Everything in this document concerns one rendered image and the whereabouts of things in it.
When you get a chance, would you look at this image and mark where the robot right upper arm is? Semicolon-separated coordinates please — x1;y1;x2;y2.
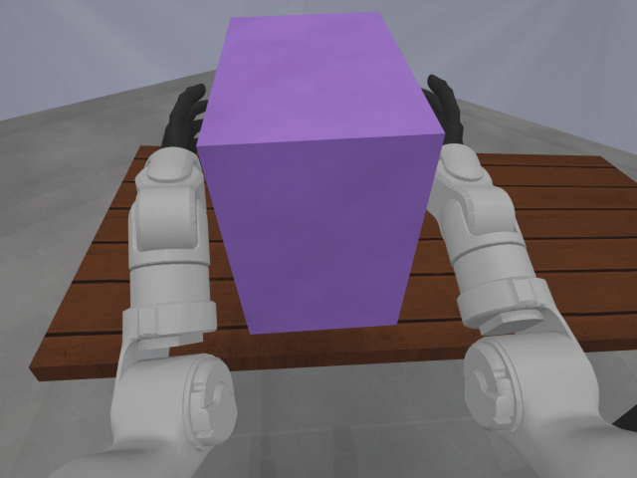
464;331;637;478

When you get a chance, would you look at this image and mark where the robot left forearm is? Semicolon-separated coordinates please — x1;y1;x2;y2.
110;147;217;434

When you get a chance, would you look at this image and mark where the robot left upper arm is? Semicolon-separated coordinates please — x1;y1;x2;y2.
48;354;238;478

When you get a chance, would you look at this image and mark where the carton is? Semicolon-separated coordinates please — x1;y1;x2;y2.
196;11;445;335

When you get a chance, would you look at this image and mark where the table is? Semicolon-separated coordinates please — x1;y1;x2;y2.
29;145;637;432

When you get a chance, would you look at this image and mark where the robot left hand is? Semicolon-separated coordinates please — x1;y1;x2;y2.
161;84;208;167

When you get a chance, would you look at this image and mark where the robot right hand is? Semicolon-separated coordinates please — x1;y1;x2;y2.
421;75;464;145

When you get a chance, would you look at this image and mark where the robot right forearm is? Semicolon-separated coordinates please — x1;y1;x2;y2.
426;143;599;405

